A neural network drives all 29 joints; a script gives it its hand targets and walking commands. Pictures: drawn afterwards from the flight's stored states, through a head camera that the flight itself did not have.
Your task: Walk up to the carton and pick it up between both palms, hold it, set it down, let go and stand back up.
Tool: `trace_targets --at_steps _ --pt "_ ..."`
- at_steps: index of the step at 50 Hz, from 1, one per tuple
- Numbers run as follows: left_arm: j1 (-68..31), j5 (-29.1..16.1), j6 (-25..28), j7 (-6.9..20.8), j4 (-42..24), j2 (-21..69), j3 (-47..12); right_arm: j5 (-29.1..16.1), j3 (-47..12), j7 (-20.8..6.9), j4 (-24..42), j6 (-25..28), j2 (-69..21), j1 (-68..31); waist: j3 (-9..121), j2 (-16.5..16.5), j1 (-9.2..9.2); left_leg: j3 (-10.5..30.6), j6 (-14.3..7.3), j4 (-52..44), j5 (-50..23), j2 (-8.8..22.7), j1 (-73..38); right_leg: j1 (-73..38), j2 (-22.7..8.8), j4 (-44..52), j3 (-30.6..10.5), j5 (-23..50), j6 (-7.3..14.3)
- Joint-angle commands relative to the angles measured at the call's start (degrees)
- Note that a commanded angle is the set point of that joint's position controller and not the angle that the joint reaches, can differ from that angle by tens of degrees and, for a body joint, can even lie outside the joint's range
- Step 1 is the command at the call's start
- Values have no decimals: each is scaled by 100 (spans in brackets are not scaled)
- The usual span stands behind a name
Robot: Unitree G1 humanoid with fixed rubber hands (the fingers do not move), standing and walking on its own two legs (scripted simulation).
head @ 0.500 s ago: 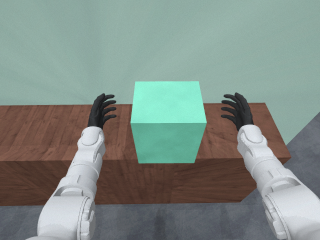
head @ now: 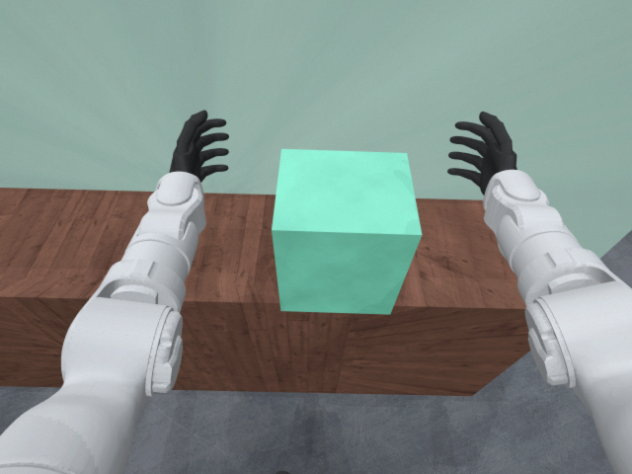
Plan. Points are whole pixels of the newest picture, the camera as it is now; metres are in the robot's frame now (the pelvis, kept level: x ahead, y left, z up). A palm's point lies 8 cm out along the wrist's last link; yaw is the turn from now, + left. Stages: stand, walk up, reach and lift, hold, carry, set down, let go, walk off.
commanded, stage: reach and lift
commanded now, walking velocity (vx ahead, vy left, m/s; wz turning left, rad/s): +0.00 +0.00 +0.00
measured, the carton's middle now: (339, 237) +0.49 +0.01 -0.05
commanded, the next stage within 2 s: none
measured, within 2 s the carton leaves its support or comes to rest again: leaves its support in 1.76 s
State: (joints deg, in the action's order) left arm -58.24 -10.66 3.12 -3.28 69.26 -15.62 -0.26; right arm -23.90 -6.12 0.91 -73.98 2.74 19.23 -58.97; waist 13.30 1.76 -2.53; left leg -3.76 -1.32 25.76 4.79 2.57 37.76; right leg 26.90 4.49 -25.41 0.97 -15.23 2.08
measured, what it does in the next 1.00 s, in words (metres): stands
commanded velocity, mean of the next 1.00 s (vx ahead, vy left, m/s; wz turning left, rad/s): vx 0.00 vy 0.00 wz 0.00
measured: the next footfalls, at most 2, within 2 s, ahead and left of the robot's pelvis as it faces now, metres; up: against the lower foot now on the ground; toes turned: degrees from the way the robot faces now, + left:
none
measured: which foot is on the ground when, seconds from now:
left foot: down 0.00-1.00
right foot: down 0.00-1.00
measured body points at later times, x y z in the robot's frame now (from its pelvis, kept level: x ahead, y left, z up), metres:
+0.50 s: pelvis +0.00 +0.00 -0.01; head +0.09 +0.03 +0.43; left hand +0.46 +0.22 +0.04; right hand +0.48 -0.16 +0.06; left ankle +0.07 +0.10 -0.73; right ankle -0.05 -0.09 -0.73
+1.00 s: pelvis +0.00 +0.01 -0.02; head +0.13 +0.03 +0.41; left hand +0.47 +0.20 +0.01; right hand +0.48 -0.15 +0.02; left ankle +0.07 +0.10 -0.73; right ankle -0.05 -0.09 -0.73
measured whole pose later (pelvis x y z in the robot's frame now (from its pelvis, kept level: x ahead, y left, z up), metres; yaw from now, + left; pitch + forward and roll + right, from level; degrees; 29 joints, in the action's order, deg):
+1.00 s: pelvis +0.00 +0.01 -0.02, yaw -1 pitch +31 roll -3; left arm -56.8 -0.6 22.9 -3.6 78.8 -10.1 9.9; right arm -13.5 2.3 1.6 -79.3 22.1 13.3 -56.9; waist 16.3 0.1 -2.2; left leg -3.3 -1.9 30.2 4.9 2.8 56.4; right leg 45.7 4.5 -30.5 1.7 -15.8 1.6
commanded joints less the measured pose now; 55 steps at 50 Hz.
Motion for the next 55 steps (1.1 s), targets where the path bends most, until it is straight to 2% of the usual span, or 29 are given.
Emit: trace_targets --at_steps 1,5,9,15,21,25,29,35,40,48,52,55 --pt "-2314 71 44 -2 -505 -763 118 -102 96 -16 409 96 1035 -2396 2866 -190 -8 540 148 395 -1189 196 -3973 1077 -320 443 115 1897 -541" --pt "-2438 94 -28 -1 -393 -712 82 -123 79 -57 273 38 1021 -2485 2844 -240 -3 518 165 349 -1234 198 -3979 1107 -299 487 146 1853 -521" --pt "-2269 140 126 56 -157 -615 64 -94 43 -100 107 129 931 -2331 2710 -220 0 525 151 328 -1303 199 -3886 1139 -312 540 135 1769 -475" --pt "-1798 361 762 175 90 -439 221 75 106 -108 -35 644 665 -1834 2625 -236 21 541 163 379 -1531 178 -3632 1302 -346 549 115 1679 -357" --pt "-2134 320 1390 68 -113 -385 266 519 614 -58 439 1158 658 -1950 3482 -435 75 442 280 548 -1436 204 -3634 1746 -316 416 212 1411 -276" --pt "-2098 358 1618 3 31 -320 342 757 807 -1 416 1359 643 -1939 4018 -407 130 448 323 771 -1652 206 -3634 1891 -307 240 227 1773 -302" --pt "-1835 554 1790 10 381 -256 545 759 761 40 75 1605 531 -1772 4065 -319 111 492 323 959 -2053 184 -3476 1978 -318 84 211 2171 -362" --pt "-1707 741 2052 11 710 -202 744 673 628 15 -221 1939 328 -1681 3894 -232 17 480 265 1079 -2188 171 -3101 2192 -312 -84 197 2072 -368" --pt "-1827 747 2149 -29 432 -128 786 729 656 24 89 2036 301 -1813 4352 -276 10 417 304 1148 -2264 166 -3140 2131 -290 -196 200 2307 -401" --pt "-1674 1038 2132 -38 303 66 1052 1082 933 76 55 2084 143 -1707 4297 -264 84 407 292 1122 -2261 168 -3134 2116 -298 -181 163 2430 -384" --pt "-1664 1205 2104 -73 246 169 1203 1303 1106 107 115 2068 0 -1689 4196 -254 85 384 272 1050 -2190 169 -3115 2040 -290 -133 151 2318 -360" --pt "-1690 1447 2076 -80 156 425 1381 1638 1368 96 200 2034 -325 -1701 3991 -231 79 351 222 958 -2009 180 -3071 2001 -313 -75 142 2041 -316"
